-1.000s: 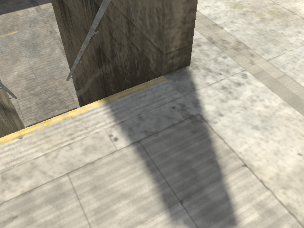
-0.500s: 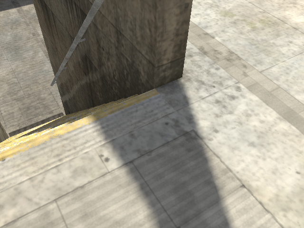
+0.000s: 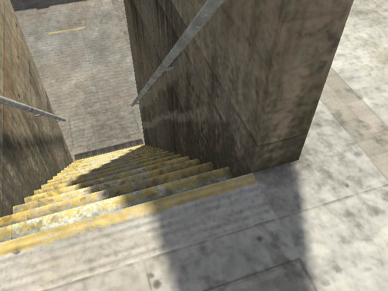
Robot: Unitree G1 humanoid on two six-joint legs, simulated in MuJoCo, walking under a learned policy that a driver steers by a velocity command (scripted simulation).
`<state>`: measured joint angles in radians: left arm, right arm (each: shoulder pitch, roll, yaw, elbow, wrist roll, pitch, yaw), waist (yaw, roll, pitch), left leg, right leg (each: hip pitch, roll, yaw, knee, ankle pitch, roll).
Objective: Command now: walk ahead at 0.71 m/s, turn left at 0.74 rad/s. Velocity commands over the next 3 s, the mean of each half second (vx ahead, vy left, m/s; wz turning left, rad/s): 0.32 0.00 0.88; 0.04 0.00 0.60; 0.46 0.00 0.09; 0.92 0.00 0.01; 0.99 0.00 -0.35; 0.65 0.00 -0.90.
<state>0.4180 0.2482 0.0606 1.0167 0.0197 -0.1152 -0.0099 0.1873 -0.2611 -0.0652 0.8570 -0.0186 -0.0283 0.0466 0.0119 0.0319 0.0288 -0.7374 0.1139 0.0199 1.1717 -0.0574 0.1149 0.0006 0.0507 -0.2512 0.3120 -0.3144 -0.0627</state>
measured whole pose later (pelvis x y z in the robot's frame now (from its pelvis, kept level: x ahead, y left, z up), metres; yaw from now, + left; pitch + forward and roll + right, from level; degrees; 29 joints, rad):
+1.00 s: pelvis +0.37 -0.08 +0.01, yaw +44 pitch +0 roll +2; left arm 0.22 0.26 0.01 0.67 0.02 0.03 0.03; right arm 0.21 -0.35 -0.07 0.73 -0.01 0.08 0.00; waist 0.01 0.05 0.06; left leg -0.41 -0.17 -0.21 1.09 -0.43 -0.05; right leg -0.26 0.02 0.06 0.45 -0.18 -0.04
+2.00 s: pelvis +0.76 +0.16 -0.02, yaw +45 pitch -1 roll +0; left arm 0.51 0.29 0.03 0.83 0.00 -0.04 0.01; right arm 0.10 -0.27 -0.03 0.72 -0.04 -0.02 0.04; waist 0.08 -0.01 0.01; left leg -0.70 0.06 0.03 0.93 0.11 0.09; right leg 0.02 0.07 -0.06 0.48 -0.48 -0.09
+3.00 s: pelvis +1.27 +0.63 -0.71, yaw +9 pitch -2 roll +0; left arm 0.28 0.24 0.05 0.82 0.04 0.04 0.05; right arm 0.37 -0.21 -0.03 0.84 0.02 -0.09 0.01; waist 0.02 0.01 -0.01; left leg -0.28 -0.02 0.09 0.69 -0.41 0.05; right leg -0.79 0.15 0.02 2.11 -0.70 -0.07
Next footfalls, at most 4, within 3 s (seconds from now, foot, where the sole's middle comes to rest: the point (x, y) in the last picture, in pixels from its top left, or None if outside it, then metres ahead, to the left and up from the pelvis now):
0.16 left None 0.35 0.04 -0.77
0.74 right None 0.48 -0.09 -0.77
1.18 left None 0.29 -0.02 -0.77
1.60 right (197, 229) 0.73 0.03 -0.77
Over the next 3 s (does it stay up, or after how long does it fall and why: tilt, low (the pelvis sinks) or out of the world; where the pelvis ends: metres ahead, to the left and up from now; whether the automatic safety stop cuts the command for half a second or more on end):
stays up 1.27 0.63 -0.71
